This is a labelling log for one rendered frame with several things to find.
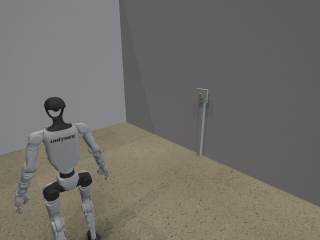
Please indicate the robot right foot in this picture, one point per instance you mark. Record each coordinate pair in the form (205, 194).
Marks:
(89, 236)

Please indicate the robot right hand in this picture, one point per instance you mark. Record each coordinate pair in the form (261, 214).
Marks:
(103, 171)

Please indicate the robot left upper arm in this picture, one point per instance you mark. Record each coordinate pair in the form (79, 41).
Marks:
(32, 149)

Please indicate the panel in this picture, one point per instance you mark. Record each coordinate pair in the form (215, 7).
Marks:
(202, 109)

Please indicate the robot left hand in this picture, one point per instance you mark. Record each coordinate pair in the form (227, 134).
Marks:
(18, 202)

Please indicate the robot torso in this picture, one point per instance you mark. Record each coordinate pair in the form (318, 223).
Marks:
(63, 152)

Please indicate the robot right upper arm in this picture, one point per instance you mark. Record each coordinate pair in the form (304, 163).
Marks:
(87, 136)

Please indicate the right robot forearm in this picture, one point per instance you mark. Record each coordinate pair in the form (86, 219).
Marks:
(99, 158)

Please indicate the left robot forearm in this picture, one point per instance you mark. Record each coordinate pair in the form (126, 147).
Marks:
(24, 182)

